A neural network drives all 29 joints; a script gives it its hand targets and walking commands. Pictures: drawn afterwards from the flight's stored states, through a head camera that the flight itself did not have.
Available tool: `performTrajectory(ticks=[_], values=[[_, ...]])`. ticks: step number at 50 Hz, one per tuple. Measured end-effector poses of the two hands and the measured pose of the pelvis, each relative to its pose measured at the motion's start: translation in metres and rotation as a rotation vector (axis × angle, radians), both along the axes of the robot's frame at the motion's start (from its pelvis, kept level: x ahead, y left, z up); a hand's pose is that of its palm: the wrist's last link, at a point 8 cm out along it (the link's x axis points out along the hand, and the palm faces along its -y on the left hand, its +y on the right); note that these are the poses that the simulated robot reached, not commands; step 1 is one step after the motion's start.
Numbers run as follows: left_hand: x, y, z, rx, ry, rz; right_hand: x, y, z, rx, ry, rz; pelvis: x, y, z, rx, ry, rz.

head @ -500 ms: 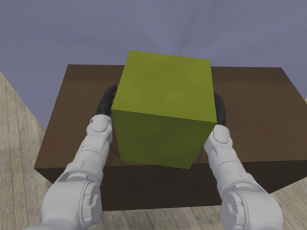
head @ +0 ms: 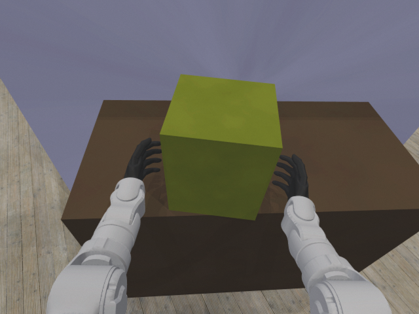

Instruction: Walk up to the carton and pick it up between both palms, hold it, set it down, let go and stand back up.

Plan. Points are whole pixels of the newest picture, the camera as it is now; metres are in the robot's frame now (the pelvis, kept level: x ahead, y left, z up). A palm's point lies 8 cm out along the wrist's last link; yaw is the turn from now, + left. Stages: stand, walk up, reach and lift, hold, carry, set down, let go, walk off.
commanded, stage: set down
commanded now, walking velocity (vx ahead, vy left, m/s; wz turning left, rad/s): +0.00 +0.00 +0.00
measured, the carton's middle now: (219, 150) +0.48 -0.01 +0.05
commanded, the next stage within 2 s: none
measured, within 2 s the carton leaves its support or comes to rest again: neither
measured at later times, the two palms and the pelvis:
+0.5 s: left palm (118, 205) +0.33 +0.19 +0.04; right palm (312, 216) +0.31 -0.18 +0.05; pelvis -0.03 +0.00 +0.00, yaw +0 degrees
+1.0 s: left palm (103, 240) +0.26 +0.20 +0.04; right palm (341, 256) +0.24 -0.21 +0.05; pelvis -0.01 -0.01 +0.00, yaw +0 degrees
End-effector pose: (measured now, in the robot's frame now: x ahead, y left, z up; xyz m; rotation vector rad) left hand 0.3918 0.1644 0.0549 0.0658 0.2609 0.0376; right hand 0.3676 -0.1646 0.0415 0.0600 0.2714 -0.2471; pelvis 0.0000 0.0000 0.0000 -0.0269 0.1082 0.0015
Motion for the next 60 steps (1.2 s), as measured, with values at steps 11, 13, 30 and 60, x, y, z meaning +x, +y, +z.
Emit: performTrajectory(ticks=[11,13,30,60], values=[[-0.027,0.02,0.009,-0.037,-0.022,0.028,-0.025,0.0,0.012,-0.02,0.049,0.01,-0.023,-0.003,-0.003,0.004,-0.053,0.0],[-0.031,0.021,0.006,-0.042,-0.014,0.024,-0.027,-0.001,0.019,-0.029,0.024,0.006,-0.025,-0.003,-0.004,0.005,-0.057,0.0],[-0.066,0.027,-0.021,-0.046,0.017,0.025,-0.062,-0.024,0.003,-0.021,0.018,-0.048,-0.026,-0.003,-0.003,0.005,-0.076,0.0],[-0.143,0.033,-0.023,-0.03,0.079,0.027,-0.159,-0.048,0.009,-0.04,0.013,-0.075,-0.008,-0.007,-0.001,0.017,-0.207,-0.015]])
